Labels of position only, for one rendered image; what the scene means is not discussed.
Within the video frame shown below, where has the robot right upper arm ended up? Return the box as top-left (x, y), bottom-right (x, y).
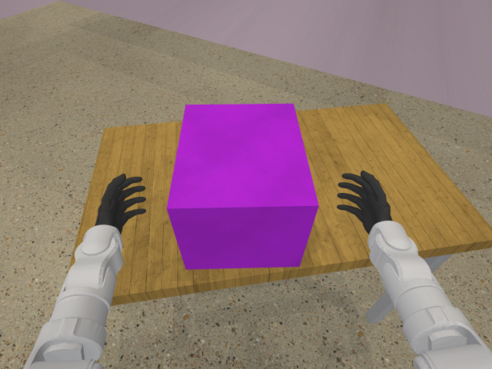
top-left (414, 344), bottom-right (492, 369)

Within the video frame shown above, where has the robot right forearm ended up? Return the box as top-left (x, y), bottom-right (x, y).
top-left (367, 221), bottom-right (492, 356)

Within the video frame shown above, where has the table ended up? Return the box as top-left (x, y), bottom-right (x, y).
top-left (68, 103), bottom-right (492, 324)

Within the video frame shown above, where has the robot right hand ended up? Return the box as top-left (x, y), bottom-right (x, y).
top-left (337, 171), bottom-right (393, 234)

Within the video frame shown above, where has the robot left hand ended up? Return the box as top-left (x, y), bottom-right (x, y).
top-left (95, 174), bottom-right (146, 234)

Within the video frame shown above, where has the robot left forearm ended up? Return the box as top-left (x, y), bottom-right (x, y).
top-left (23, 224), bottom-right (123, 369)

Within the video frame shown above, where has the carton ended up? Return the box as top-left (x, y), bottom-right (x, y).
top-left (167, 104), bottom-right (319, 270)

